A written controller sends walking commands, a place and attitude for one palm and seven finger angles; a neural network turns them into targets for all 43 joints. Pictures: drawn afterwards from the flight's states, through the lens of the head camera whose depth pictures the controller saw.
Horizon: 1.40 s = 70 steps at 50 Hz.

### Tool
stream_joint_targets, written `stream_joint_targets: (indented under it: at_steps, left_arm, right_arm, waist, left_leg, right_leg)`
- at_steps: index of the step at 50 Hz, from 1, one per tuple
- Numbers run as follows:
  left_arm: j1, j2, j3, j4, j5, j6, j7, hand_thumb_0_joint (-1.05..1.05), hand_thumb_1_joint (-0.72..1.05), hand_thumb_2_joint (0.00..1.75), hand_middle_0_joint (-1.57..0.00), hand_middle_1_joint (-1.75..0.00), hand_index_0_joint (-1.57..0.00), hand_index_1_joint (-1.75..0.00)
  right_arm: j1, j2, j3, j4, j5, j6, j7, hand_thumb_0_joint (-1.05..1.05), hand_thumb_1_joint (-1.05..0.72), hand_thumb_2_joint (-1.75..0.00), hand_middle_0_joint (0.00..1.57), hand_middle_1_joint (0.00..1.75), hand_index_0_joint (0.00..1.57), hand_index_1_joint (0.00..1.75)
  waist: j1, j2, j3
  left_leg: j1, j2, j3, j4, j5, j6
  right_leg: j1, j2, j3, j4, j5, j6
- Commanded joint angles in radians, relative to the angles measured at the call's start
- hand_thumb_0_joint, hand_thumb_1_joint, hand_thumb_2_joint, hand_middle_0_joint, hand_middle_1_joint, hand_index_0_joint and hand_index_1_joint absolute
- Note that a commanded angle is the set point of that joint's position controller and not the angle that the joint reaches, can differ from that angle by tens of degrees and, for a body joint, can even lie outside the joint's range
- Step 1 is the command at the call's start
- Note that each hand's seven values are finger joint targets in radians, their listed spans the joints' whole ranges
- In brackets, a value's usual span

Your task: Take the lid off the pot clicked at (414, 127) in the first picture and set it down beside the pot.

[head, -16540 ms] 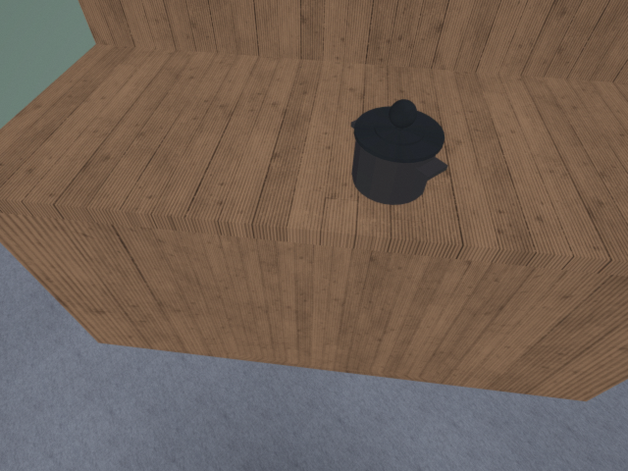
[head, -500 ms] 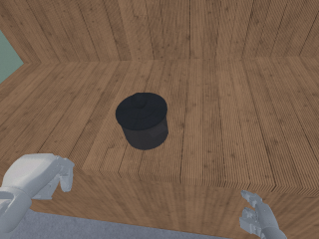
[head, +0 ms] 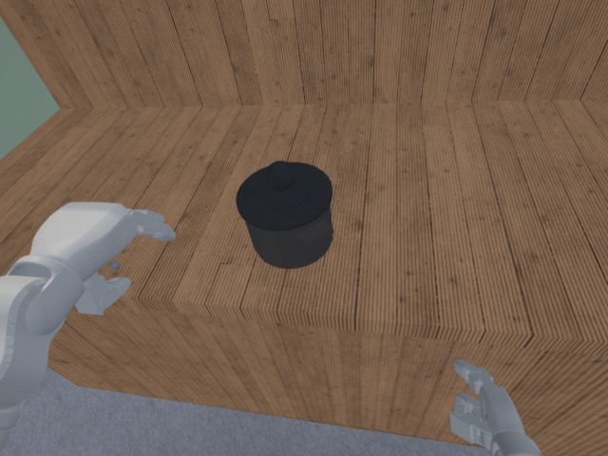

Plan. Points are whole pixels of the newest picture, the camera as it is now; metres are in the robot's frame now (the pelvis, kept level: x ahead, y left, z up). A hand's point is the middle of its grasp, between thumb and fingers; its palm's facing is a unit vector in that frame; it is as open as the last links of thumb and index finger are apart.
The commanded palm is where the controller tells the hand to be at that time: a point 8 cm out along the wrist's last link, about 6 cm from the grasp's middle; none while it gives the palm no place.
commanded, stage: reach forward and open the fingers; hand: left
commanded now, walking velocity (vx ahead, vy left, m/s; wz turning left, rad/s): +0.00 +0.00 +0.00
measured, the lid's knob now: (280, 175) +0.49 +0.10 +0.11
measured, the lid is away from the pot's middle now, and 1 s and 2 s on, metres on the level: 0.00 0.00 0.00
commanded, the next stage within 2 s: move the open hand above the knob in 0.20 s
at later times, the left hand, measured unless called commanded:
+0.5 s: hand (138, 213) +0.33 +0.23 +0.19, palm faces -0.10 +0.02 -1.00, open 10.1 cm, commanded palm +0.31 +0.22 +0.26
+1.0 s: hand (193, 183) +0.38 +0.18 +0.19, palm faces -0.11 -0.01 -0.99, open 10.1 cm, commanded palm +0.36 +0.17 +0.26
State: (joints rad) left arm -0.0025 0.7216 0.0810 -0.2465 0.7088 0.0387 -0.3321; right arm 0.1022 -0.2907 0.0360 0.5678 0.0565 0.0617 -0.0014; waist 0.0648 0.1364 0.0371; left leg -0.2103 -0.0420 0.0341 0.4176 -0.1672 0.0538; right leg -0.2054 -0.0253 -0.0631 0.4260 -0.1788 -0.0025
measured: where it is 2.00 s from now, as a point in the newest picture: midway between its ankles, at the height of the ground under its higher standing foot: outside the picture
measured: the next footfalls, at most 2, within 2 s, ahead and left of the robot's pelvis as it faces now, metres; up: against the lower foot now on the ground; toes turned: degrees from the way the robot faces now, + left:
none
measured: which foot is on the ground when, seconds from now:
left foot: down 0.00-1.00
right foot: down 0.00-1.00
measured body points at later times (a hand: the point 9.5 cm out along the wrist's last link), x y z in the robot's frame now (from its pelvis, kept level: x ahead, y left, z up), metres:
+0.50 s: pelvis +0.00 +0.00 +0.00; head +0.01 -0.05 +0.44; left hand +0.33 +0.23 +0.24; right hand +0.22 -0.22 -0.10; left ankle +0.04 +0.08 -0.74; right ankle +0.03 -0.12 -0.74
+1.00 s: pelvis +0.02 -0.01 +0.00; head +0.04 -0.06 +0.44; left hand +0.38 +0.18 +0.25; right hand +0.23 -0.23 -0.11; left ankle +0.04 +0.08 -0.74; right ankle +0.03 -0.12 -0.74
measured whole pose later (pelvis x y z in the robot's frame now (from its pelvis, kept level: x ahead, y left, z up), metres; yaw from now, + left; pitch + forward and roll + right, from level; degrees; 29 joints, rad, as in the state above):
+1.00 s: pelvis +0.02 -0.01 +0.00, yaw +0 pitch +0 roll +1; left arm -0.50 0.62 -0.14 -0.02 0.78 0.22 -0.45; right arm 0.09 -0.31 0.04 0.56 0.08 0.11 0.03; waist 0.04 0.13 0.02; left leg -0.24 -0.05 0.03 0.43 -0.20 0.05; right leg -0.25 -0.03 -0.07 0.48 -0.23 -0.01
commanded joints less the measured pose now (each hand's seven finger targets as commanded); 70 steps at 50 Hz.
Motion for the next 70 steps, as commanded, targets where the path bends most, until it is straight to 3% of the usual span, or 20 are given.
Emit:
stream_joint_targets:
  at_steps: [1, 3, 13, 19, 21, 23, 24, 28, 31, 33, 36, 38, 47, 49, 52, 61, 64, 65, 67, 70]
  left_arm:
    - [-0.349, 0.258, 0.151, -0.134, 0.01, 0.024, 0.014, 0.0, -0.32, 1.47, -0.84, -0.08, -0.84, -0.08]
    - [-0.305, 0.298, 0.205, -0.105, 0.01, 0.044, 0.013, 0.0, -0.32, 1.48, -0.84, -0.08, -0.84, -0.08]
    - [-0.501, 0.315, 0.176, -0.06, 0.026, 0.066, -0.033, 0.0, -0.34, 1.52, -0.84, -0.08, -0.84, -0.08]
    - [-0.592, 0.205, 0.048, 0.007, 0.037, 0.088, -0.072, 0.0, -0.34, 1.53, -0.85, -0.08, -0.85, -0.08]
    - [-0.656, 0.231, 0.051, 0.019, 0.046, 0.09, -0.067, 0.0, -0.34, 1.53, -0.85, -0.08, -0.85, -0.08]
    - [-0.679, 0.297, 0.113, -0.009, 0.049, 0.09, -0.053, 0.0, -0.34, 1.53, -0.85, -0.08, -0.85, -0.08]
    - [-0.756, 0.27, 0.066, -0.006, 0.062, 0.089, -0.064, 0.0, -0.34, 1.53, -0.85, -0.08, -0.85, -0.08]
    - [-0.712, 0.29, 0.11, 0.062, 0.058, 0.112, -0.056, 0.0, -0.34, 1.53, -0.85, -0.08, -0.85, -0.08]
    - [-0.77, 0.2, 0.008, 0.082, 0.069, 0.126, -0.076, 0.0, -0.34, 1.53, -0.85, -0.08, -0.85, -0.08]
    - [-0.73, 0.238, 0.055, 0.092, 0.066, 0.133, -0.072, 0.0, -0.34, 1.53, -0.85, -0.08, -0.85, -0.08]
    - [-0.826, 0.203, -0.002, 0.072, 0.083, 0.146, -0.086, 0.0, -0.34, 1.53, -0.85, -0.08, -0.85, -0.08]
    - [-0.794, 0.264, 0.067, 0.047, 0.076, 0.145, -0.076, 0.0, -0.34, 1.53, -0.85, -0.08, -0.85, -0.08]
    - [-0.901, 0.121, -0.082, 0.07, 0.094, 0.182, -0.083, 0.0, -0.34, 1.53, -0.85, -0.08, -0.85, -0.08]
    - [-0.913, 0.131, -0.07, 0.054, 0.099, 0.185, -0.076, 0.0, -0.34, 1.53, -0.85, -0.08, -0.85, -0.08]
    - [-0.969, 0.12, -0.094, 0.135, 0.112, 0.201, -0.064, 0.0, -0.34, 1.53, -0.85, -0.08, -0.85, -0.08]
    - [-1.07, 0.046, -0.165, 0.176, 0.132, 0.219, -0.046, 0.0, -0.34, 1.53, -0.85, -0.08, -0.85, -0.08]
    - [-1.053, 0.081, -0.125, 0.19, 0.131, 0.222, -0.041, 0.0, -0.34, 1.53, -0.85, -0.08, -0.85, -0.08]
    - [-1.057, 0.123, -0.092, 0.196, 0.137, 0.223, -0.037, 0.0, -0.34, 1.53, -0.85, -0.08, -0.85, -0.08]
    - [-1.068, 0.052, -0.155, 0.248, 0.135, 0.232, -0.039, 0.0, -0.34, 1.53, -0.85, -0.08, -0.85, -0.08]
    - [-1.078, 0.057, -0.151, 0.239, 0.13, 0.234, -0.04, 0.0, -0.34, 1.53, -0.85, -0.08, -0.85, -0.08]
  right_arm:
    - [-0.17, -0.092, -0.04, -0.18, 0.008, -0.05, -0.004, 0.0, -0.9, -0.9, 0.2, 0.3, 0.2, 0.3]
    - [-0.158, -0.101, -0.041, -0.191, 0.01, -0.053, 0.002, 0.0, -0.9, -0.9, 0.2, 0.3, 0.2, 0.3]
    - [-0.156, -0.104, -0.036, -0.188, 0.016, -0.053, 0.0, 0.0, -0.9, -0.9, 0.2, 0.3, 0.2, 0.3]
    - [-0.163, -0.095, -0.025, -0.181, 0.019, -0.042, 0.007, 0.0, -0.9, -0.9, 0.2, 0.3, 0.2, 0.3]
    - [-0.156, -0.103, -0.03, -0.174, 0.02, -0.041, 0.0, 0.0, -0.9, -0.9, 0.2, 0.3, 0.2, 0.3]
    - [-0.151, -0.108, -0.034, -0.184, 0.022, -0.048, 0.002, 0.0, -0.9, -0.9, 0.2, 0.3, 0.2, 0.3]
    - [-0.169, -0.095, -0.021, -0.18, 0.017, -0.044, 0.002, 0.0, -0.9, -0.9, 0.2, 0.3, 0.2, 0.3]
    - [-0.134, -0.108, -0.034, -0.17, 0.019, -0.04, 0.008, 0.0, -0.9, -0.9, 0.2, 0.3, 0.2, 0.3]
    - [-0.156, -0.099, -0.028, -0.172, 0.021, -0.026, 0.011, 0.0, -0.9, -0.9, 0.2, 0.3, 0.2, 0.3]
    - [-0.142, -0.111, -0.035, -0.179, 0.023, -0.026, 0.018, 0.0, -0.9, -0.9, 0.2, 0.3, 0.2, 0.3]
    - [-0.162, -0.099, -0.028, -0.18, 0.021, -0.015, 0.017, 0.0, -0.9, -0.9, 0.2, 0.3, 0.2, 0.3]
    - [-0.148, -0.11, -0.035, -0.186, 0.021, -0.021, 0.022, 0.0, -0.9, -0.9, 0.2, 0.3, 0.2, 0.3]
    - [-0.163, -0.091, -0.026, -0.174, 0.027, 0.003, 0.027, 0.0, -0.9, -0.9, 0.2, 0.3, 0.2, 0.3]
    - [-0.158, -0.086, -0.024, -0.178, 0.027, 0.001, 0.032, 0.0, -0.9, -0.9, 0.2, 0.3, 0.2, 0.3]
    - [-0.158, -0.09, -0.023, -0.156, 0.027, 0.009, 0.026, 0.0, -0.9, -0.9, 0.2, 0.3, 0.2, 0.3]
    - [-0.165, -0.08, -0.017, -0.156, 0.028, 0.018, 0.034, 0.0, -0.9, -0.9, 0.2, 0.3, 0.2, 0.3]
    - [-0.154, -0.079, -0.017, -0.158, 0.027, 0.019, 0.034, 0.0, -0.9, -0.9, 0.2, 0.3, 0.2, 0.3]
    - [-0.156, -0.084, -0.019, -0.157, 0.027, 0.019, 0.033, 0.0, -0.9, -0.9, 0.2, 0.3, 0.2, 0.3]
    - [-0.156, -0.08, -0.013, -0.151, 0.03, 0.022, 0.03, 0.0, -0.9, -0.9, 0.2, 0.3, 0.2, 0.3]
    - [-0.156, -0.083, -0.019, -0.158, 0.033, 0.024, 0.034, 0.0, -0.9, -0.9, 0.2, 0.3, 0.2, 0.3]
  waist:
    - [0.006, -0.046, -0.201]
    - [0.007, -0.053, -0.225]
    - [-0.003, -0.043, -0.257]
    - [-0.017, -0.091, -0.265]
    - [-0.019, -0.104, -0.22]
    - [-0.02, -0.068, -0.285]
    - [-0.013, -0.048, -0.338]
    - [-0.018, -0.082, -0.323]
    - [-0.021, -0.108, -0.293]
    - [-0.023, -0.113, -0.315]
    - [-0.021, -0.101, -0.319]
    - [-0.018, -0.093, -0.378]
    - [-0.034, -0.118, -0.318]
    - [-0.026, -0.12, -0.387]
    - [-0.035, -0.118, -0.327]
    - [-0.044, -0.137, -0.368]
    - [-0.031, -0.161, -0.427]
    - [-0.029, -0.16, -0.411]
    - [-0.041, -0.162, -0.365]
    - [-0.043, -0.164, -0.38]
  left_leg:
    - [0.05, 0.036, -0.084, -0.094, -0.019, -0.011]
    - [0.065, 0.034, -0.084, -0.068, 0.015, -0.009]
    - [0.077, 0.028, -0.085, -0.051, 0.042, -0.008]
    - [0.063, 0.019, -0.073, -0.064, 0.03, -0.007]
    - [0.045, 0.024, -0.075, -0.071, -0.008, -0.006]
    - [0.083, 0.021, -0.078, -0.04, 0.026, -0.003]
    - [0.08, 0.01, -0.076, -0.057, 0.053, -0.004]
    - [0.093, 0.018, -0.078, -0.023, 0.105, -0.003]
    - [0.061, 0.013, -0.061, -0.043, 0.095, -0.003]
    - [0.077, 0.014, -0.062, -0.015, 0.119, 0.0]
    - [0.064, 0.006, -0.057, -0.033, 0.124, -0.001]
    - [0.1, 0.007, -0.063, 0.001, 0.19, 0.005]
    - [0.082, 0.007, -0.056, -0.026, 0.155, -0.002]
    - [0.109, 0.003, -0.056, -0.013, 0.202, 0.002]
    - [0.08, 0.008, -0.057, -0.025, 0.145, -0.004]
    - [0.079, 0.008, -0.054, -0.015, 0.162, -0.004]
    - [0.081, 0.004, -0.046, -0.006, 0.193, 0.003]
    - [0.066, 0.008, -0.045, -0.006, 0.189, 0.001]
    - [0.051, 0.007, -0.043, -0.011, 0.18, -0.003]
    - [0.055, 0.008, -0.038, -0.005, 0.174, 0.002]
  right_leg:
    - [0.021, 0.008, 0.022, -0.067, -0.068, -0.01]
    - [0.033, 0.02, 0.034, -0.049, -0.037, -0.021]
    - [0.021, 0.019, 0.029, -0.034, -0.012, -0.024]
    - [0.01, 0.013, 0.014, -0.047, -0.016, -0.016]
    - [-0.009, 0.009, 0.012, -0.055, -0.047, -0.013]
    - [0.016, 0.015, 0.031, -0.031, -0.016, -0.025]
    - [0.051, 0.009, 0.025, -0.033, -0.003, -0.024]
    - [0.044, 0.011, 0.032, -0.018, 0.064, -0.031]
    - [0.043, -0.001, 0.023, -0.031, 0.066, -0.021]
    - [0.051, 0.006, 0.035, -0.014, 0.103, -0.028]
    - [0.063, -0.005, 0.029, -0.02, 0.109, -0.022]
    - [0.09, 0.002, 0.042, 0.004, 0.182, -0.03]
    - [0.044, -0.003, 0.024, -0.006, 0.144, -0.022]
    - [0.075, 0.003, 0.03, 0.011, 0.174, -0.027]
    - [0.036, 0.0, 0.024, 0.0, 0.125, -0.027]
    - [0.048, -0.002, 0.023, 0.022, 0.149, -0.03]
    - [0.1, -0.002, 0.036, 0.03, 0.189, -0.029]
    - [0.104, -0.006, 0.039, 0.028, 0.199, -0.028]
    - [0.074, -0.008, 0.031, 0.025, 0.198, -0.026]
    - [0.084, -0.009, 0.038, 0.024, 0.201, -0.025]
